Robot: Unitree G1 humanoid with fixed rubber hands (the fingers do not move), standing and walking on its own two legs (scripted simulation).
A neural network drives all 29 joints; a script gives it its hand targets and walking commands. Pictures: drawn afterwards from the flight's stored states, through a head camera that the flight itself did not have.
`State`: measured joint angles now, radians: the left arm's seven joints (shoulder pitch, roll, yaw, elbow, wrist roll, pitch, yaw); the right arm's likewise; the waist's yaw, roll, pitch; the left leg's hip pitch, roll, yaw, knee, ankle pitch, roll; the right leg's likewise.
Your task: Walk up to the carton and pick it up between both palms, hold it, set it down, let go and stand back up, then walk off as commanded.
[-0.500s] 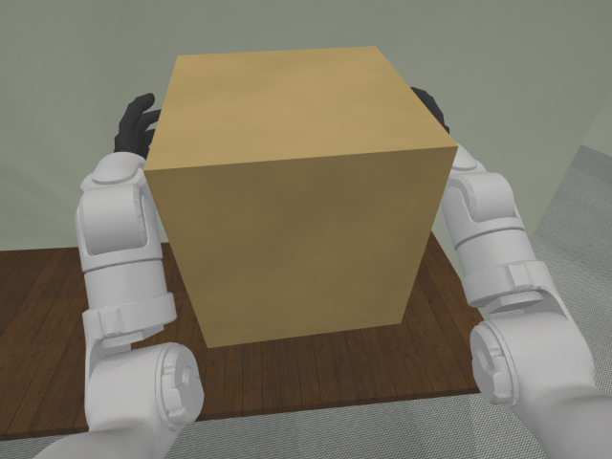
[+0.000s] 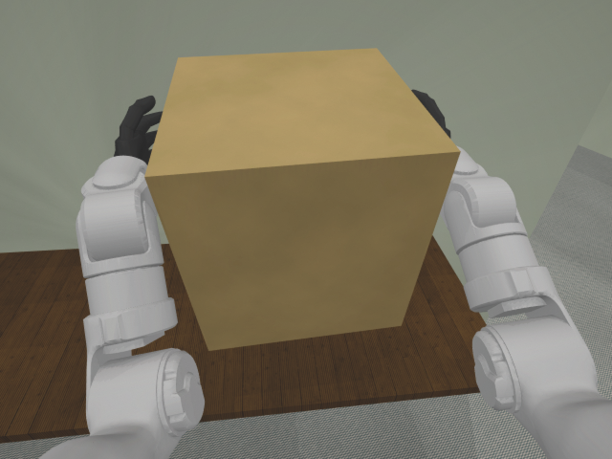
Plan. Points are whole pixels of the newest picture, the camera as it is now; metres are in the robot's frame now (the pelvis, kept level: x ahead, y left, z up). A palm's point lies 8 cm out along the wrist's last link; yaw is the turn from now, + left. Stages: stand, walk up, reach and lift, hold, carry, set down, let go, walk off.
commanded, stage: hold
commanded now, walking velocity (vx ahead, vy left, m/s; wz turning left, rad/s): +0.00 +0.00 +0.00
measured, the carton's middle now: (294, 197) +0.36 +0.00 +0.22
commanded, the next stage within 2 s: none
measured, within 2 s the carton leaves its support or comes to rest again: neither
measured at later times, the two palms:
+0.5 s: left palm (136, 161) +0.36 +0.18 +0.27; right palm (431, 151) +0.36 -0.17 +0.27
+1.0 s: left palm (137, 163) +0.36 +0.18 +0.27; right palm (433, 155) +0.36 -0.17 +0.27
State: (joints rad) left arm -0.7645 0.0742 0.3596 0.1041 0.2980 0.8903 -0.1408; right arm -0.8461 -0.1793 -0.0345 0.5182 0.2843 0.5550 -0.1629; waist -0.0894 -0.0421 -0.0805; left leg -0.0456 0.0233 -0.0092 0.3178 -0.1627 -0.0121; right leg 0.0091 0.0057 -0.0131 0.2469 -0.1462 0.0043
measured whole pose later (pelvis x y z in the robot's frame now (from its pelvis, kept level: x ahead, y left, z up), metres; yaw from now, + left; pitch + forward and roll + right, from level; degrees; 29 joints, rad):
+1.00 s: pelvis +0.00 +0.00 +0.00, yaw +0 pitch -6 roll -1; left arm -0.78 0.07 0.37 0.12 0.31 0.89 -0.14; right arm -0.85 -0.17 -0.05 0.53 0.27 0.55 -0.16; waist -0.10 -0.05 -0.08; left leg -0.05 0.02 -0.01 0.31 -0.15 -0.01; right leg 0.01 0.01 -0.01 0.25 -0.14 0.00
